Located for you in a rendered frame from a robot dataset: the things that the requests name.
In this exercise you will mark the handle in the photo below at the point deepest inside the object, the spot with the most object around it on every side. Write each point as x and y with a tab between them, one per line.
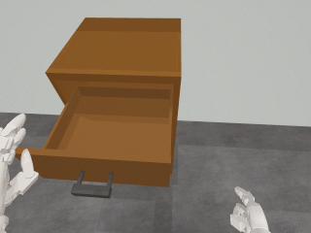
92	190

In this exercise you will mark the drawer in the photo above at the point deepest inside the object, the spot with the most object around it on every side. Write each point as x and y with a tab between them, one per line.
103	129

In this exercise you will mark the left robot hand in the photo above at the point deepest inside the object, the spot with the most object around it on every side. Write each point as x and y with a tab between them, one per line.
10	137

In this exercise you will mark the cabinet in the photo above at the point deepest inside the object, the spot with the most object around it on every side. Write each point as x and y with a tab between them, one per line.
122	51

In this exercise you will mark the right robot hand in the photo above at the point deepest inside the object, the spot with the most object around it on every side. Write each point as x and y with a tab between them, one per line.
252	216

